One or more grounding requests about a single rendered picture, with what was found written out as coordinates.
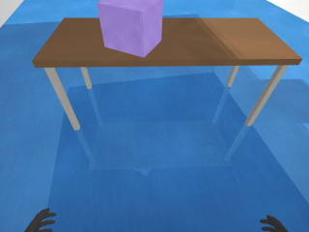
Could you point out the right robot hand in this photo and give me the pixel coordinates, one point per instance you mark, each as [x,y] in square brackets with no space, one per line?
[279,227]

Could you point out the left robot hand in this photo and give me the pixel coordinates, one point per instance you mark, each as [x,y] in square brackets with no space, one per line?
[37,222]

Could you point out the carton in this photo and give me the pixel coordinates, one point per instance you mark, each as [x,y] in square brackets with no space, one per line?
[131,26]

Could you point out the table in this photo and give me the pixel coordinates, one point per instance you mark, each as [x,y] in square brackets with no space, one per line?
[78,42]

